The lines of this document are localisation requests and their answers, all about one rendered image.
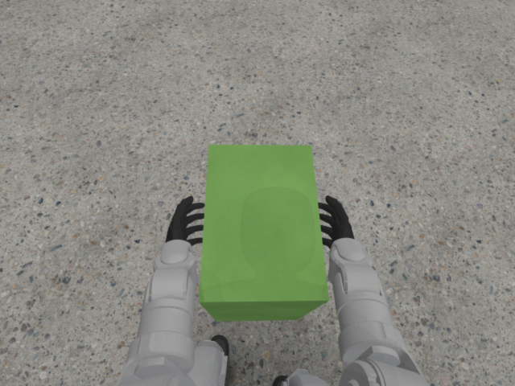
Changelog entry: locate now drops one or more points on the robot left hand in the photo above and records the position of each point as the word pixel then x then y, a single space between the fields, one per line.
pixel 178 227

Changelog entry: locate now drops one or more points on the right robot upper arm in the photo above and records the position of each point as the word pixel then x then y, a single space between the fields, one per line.
pixel 369 372

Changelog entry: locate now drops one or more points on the left robot foot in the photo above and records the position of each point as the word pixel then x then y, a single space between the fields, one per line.
pixel 223 343

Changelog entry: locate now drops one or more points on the robot left thigh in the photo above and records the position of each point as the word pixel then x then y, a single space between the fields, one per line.
pixel 210 366

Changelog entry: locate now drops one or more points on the right robot forearm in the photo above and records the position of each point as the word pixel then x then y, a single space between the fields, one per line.
pixel 366 327

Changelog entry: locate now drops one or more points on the carton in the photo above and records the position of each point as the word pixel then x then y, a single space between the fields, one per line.
pixel 262 251

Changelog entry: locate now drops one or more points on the left robot forearm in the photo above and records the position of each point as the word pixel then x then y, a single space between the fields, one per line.
pixel 164 341

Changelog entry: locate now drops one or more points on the robot right hand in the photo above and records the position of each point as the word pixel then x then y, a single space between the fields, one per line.
pixel 340 227

